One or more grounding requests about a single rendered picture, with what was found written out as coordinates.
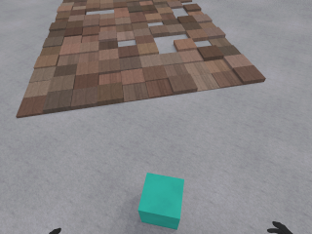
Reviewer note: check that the carton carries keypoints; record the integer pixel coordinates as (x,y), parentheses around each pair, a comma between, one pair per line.
(161,200)

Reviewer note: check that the robot right hand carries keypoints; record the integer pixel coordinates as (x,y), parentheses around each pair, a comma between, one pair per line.
(281,228)

